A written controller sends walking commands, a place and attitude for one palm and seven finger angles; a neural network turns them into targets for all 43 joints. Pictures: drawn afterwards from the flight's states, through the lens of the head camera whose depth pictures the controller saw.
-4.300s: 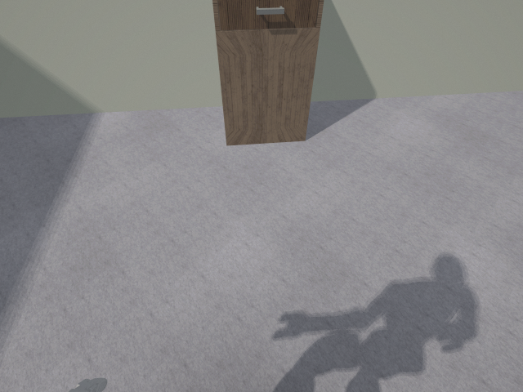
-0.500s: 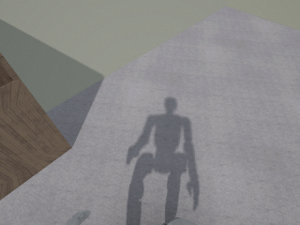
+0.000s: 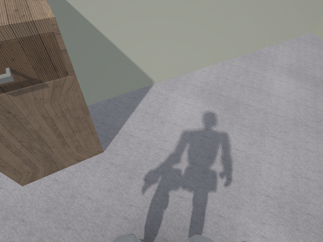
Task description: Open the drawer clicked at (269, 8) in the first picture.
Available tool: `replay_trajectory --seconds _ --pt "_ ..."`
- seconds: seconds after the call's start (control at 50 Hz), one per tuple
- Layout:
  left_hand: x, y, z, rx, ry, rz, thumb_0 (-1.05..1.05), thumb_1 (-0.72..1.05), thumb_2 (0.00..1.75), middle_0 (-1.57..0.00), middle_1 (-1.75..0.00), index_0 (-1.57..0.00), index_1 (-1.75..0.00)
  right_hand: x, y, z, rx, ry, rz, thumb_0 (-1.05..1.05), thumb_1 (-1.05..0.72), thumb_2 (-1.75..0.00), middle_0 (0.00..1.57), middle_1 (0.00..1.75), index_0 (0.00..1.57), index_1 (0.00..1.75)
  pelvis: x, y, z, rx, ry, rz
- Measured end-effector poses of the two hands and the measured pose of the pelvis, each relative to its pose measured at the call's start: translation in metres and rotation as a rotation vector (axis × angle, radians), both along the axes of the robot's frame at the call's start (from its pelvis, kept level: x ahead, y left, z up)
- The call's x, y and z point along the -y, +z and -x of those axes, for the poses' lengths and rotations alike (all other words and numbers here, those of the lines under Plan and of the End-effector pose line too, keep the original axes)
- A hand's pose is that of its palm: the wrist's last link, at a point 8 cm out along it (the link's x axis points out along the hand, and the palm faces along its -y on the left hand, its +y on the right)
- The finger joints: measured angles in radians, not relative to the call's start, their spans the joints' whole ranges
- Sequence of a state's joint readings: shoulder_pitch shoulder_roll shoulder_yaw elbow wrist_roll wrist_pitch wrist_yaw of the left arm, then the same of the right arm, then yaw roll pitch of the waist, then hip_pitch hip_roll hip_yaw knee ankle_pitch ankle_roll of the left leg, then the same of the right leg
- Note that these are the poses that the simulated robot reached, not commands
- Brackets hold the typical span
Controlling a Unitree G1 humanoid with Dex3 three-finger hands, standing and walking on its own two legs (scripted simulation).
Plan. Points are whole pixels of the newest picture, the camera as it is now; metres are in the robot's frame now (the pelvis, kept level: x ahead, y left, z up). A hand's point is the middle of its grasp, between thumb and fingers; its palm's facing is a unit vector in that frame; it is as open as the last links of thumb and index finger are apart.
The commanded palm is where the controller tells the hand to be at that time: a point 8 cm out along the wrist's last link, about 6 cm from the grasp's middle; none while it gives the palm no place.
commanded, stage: turn to face it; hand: left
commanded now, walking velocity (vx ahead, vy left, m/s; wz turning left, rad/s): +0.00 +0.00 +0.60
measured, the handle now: out of the picture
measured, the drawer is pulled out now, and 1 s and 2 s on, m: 0.00 0.00 0.00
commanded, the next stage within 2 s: take the last steps up to it in 0.82 s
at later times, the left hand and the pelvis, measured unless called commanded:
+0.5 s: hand out of the picture +0.07 +0.15 -0.13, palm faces +0.29 -0.91 -0.30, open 7.4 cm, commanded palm none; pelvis +0.02 -0.07 +0.01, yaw +18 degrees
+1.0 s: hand out of the picture -0.10 +0.17 -0.16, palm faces +0.54 -0.81 -0.26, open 7.4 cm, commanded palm none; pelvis +0.00 -0.03 +0.01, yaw +29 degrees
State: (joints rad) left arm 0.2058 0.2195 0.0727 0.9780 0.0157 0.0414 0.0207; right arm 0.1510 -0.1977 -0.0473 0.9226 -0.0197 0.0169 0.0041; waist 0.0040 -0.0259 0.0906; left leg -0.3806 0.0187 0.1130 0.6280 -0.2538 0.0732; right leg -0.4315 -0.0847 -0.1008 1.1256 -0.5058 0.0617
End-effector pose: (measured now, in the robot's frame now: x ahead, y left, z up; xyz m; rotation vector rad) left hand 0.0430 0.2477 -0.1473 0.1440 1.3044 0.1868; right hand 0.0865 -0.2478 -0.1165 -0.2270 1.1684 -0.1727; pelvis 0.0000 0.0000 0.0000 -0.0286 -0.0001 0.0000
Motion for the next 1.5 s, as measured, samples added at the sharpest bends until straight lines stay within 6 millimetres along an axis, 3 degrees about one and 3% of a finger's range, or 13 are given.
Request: replay_trajectory --seconds 0.1,0.2,0.32,0.4,0.52,0.62,0.8,0.88,0.96,1.04,1.24,1.38,1.5 --pt "-0.013 0.017 -0.007 0.03 0.042 -0.033 0.01 0.91 0.9 -0.19 -0.3 -0.2 -0.3 -0.001 0.005 -0.009 -0.041 0.038 -0.001 0.0 -0.9 -0.9 0.2 0.3 0.2 0.3 0.001 0.01 -0.007 -0.022 0.05 0.004" --pt "-0.012 0.029 -0.019 0.075 0.075 -0.067 0.01 0.91 0.9 -0.19 -0.3 -0.2 -0.3 0.007 0.004 -0.016 -0.062 0.067 -0.014 0.01 -0.9 -0.9 0.2 0.3 0.2 0.3 0.011 0.013 -0.012 -0.03 0.108 0.005" --pt "0.01 0.04 -0.036 0.167 0.106 -0.097 0.01 0.91 0.9 -0.19 -0.3 -0.2 -0.3 0.032 -0.008 -0.025 -0.085 0.109 -0.031 0.01 -0.9 -0.9 0.2 0.3 0.2 0.3 0.037 0.009 -0.013 -0.032 0.19 -0.009" --pt "0.032 0.046 -0.031 0.221 0.131 -0.128 0.01 0.91 0.9 -0.2 -0.3 -0.2 -0.3 0.052 -0.022 -0.038 -0.085 0.141 -0.047 0.01 -0.9 -0.9 0.2 0.3 0.2 0.3 0.057 0.002 -0.014 -0.024 0.246 -0.027" --pt "0.056 0.055 0.003 0.183 0.212 -0.123 0.01 0.91 0.9 -0.2 -0.3 -0.2 -0.3 0.059 -0.015 -0.066 -0.081 0.224 -0.053 0.01 -0.91 -0.9 0.2 0.3 0.2 0.3 0.068 0.013 -0.018 -0.008 0.327 -0.061" --pt "0.066 0.049 0.042 0.126 0.294 -0.1 0.01 0.91 0.9 -0.2 -0.3 -0.2 -0.3 0.047 -0.011 -0.088 -0.09 0.312 -0.043 0.01 -0.91 -0.9 0.2 0.3 0.2 0.3 0.069 0.015 -0.018 -0.007 0.389 -0.074" --pt "0.057 0.011 0.146 -0.054 0.476 -0.037 0.01 0.91 0.9 -0.2 -0.3 -0.2 -0.3 -0.026 -0.003 -0.137 0.01 0.504 -0.009 0.01 -0.91 -0.9 0.2 0.3 0.2 0.3 0.042 -0.001 -0.006 -0.015 0.468 -0.03" --pt "0.049 0.007 0.173 -0.124 0.523 -0.025 0.01 0.91 0.9 -0.2 -0.3 -0.2 -0.3 -0.052 0.009 -0.14 0.052 0.549 -0.005 0.01 -0.91 -0.9 0.2 0.3 0.2 0.3 0.034 0.003 0.0 0.0 0.48 -0.03" --pt "0.042 0.015 0.174 -0.096 0.543 -0.024 0.01 0.91 0.9 -0.19 -0.3 -0.2 -0.3 -0.063 0.014 -0.131 0.04 0.567 -0.008 0.0 -0.9 -0.9 0.2 0.3 0.2 0.3 0.03 0.011 0.004 0.008 0.503 -0.018" --pt "0.04 0.022 0.161 -0.043 0.537 -0.028 0.01 0.91 0.9 -0.19 -0.3 -0.2 -0.3 -0.064 0.011 -0.116 0.016 0.562 -0.031 0.0 -0.9 -0.9 0.2 0.3 0.2 0.3 0.029 0.015 0.003 0.013 0.516 -0.019" --pt "0.057 0.029 0.102 0.102 0.501 -0.062 0.01 0.91 0.9 -0.19 -0.3 -0.2 -0.3 -0.021 -0.031 -0.069 -0.166 0.483 -0.069 0.01 -0.9 -0.9 0.2 0.3 0.2 0.3 0.037 0.004 -0.023 0.025 0.557 -0.045" --pt "0.09 0.035 0.123 -0.001 0.584 -0.006 0.01 0.92 0.9 -0.2 -0.3 -0.2 -0.3 -0.019 -0.019 -0.076 -0.247 0.477 -0.06 0.01 -0.91 -0.9 0.2 0.3 0.2 0.3 0.023 0.018 -0.047 0.019 0.579 -0.052" --pt "0.106 0.031 0.147 -0.134 0.652 0.086 0.01 0.91 0.9 -0.2 -0.3 -0.2 -0.3 -0.055 -0.011 -0.105 -0.248 0.512 -0.047 0.01 -0.91 -0.9 0.2 0.3 0.2 0.3 -0.005 0.02 -0.065 0.006 0.604 -0.044"
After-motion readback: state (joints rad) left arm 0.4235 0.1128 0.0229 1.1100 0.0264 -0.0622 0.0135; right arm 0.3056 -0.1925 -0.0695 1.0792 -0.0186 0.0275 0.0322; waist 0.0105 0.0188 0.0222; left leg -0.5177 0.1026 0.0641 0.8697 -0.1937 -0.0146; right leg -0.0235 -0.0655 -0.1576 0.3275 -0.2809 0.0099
